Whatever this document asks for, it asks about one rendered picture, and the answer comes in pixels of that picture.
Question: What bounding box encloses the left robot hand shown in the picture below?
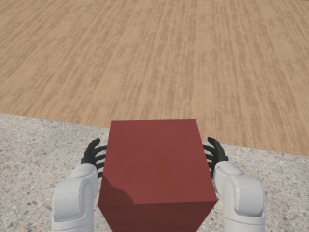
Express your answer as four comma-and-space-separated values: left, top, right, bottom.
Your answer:
81, 138, 107, 178

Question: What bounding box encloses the left robot forearm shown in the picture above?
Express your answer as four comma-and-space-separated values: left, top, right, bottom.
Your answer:
51, 163, 99, 232

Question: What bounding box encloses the carton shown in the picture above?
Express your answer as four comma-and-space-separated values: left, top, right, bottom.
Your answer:
98, 119, 218, 232

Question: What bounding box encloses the right robot forearm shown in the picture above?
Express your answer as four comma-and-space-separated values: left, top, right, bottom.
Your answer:
212, 161, 266, 232

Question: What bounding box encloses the right robot hand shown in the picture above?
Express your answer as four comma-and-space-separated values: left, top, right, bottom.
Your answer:
203, 137, 228, 179

